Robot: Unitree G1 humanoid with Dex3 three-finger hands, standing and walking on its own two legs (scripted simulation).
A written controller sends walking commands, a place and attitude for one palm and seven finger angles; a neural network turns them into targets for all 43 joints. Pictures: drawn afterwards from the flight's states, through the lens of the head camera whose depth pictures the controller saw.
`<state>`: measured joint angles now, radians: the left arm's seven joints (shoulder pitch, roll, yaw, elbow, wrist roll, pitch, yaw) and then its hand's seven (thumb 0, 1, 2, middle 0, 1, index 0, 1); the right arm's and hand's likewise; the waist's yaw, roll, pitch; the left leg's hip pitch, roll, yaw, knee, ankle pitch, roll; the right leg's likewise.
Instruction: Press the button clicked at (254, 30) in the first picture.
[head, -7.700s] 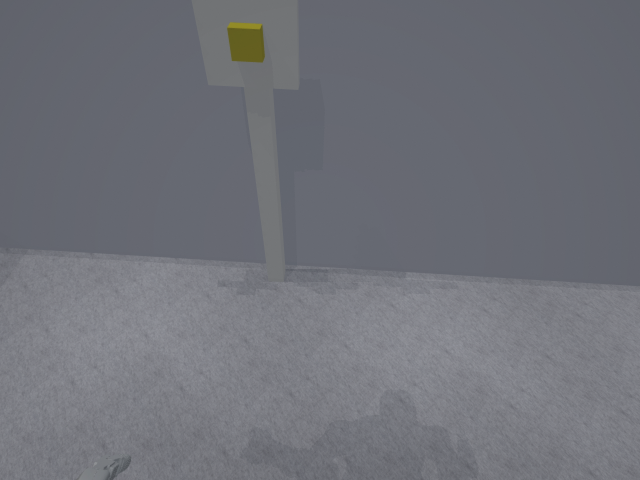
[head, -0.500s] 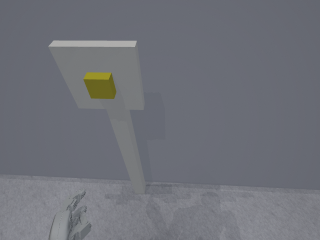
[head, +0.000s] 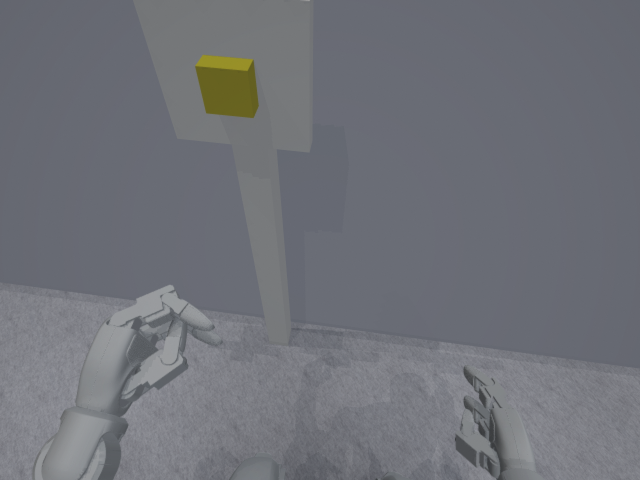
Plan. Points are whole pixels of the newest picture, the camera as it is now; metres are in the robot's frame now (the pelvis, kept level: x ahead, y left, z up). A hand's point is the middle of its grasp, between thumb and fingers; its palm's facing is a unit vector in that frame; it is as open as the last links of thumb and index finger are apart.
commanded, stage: raise the hand and make a fist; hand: left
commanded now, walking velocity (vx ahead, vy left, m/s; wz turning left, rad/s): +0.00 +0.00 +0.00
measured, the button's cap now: (229, 85) +0.55 +0.17 +0.20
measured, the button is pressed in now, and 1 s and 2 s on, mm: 0 0 0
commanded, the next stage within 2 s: aim a knuckle at the button in 1.34 s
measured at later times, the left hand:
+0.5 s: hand (140, 310) +0.25 +0.21 +0.13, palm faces -0.05 -1.00 -0.08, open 3.1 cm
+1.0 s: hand (99, 229) +0.29 +0.23 +0.20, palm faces -0.01 -1.00 -0.09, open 3.1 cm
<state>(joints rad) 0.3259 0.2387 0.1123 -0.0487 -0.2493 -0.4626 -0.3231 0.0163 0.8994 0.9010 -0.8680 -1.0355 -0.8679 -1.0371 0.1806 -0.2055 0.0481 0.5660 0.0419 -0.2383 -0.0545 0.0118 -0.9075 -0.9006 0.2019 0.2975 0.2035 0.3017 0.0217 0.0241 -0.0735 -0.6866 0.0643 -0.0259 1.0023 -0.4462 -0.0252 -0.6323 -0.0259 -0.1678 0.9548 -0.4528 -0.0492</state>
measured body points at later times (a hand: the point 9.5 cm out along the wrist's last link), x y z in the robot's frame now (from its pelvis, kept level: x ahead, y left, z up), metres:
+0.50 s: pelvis +0.03 +0.03 +0.03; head +0.03 +0.02 +0.48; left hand +0.25 +0.26 +0.14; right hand +0.20 -0.22 -0.02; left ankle +0.03 +0.13 -0.68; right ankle +0.02 -0.09 -0.68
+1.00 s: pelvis +0.05 +0.02 +0.05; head +0.03 +0.00 +0.50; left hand +0.28 +0.29 +0.21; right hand +0.23 -0.20 -0.01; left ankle +0.03 +0.13 -0.68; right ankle +0.02 -0.09 -0.68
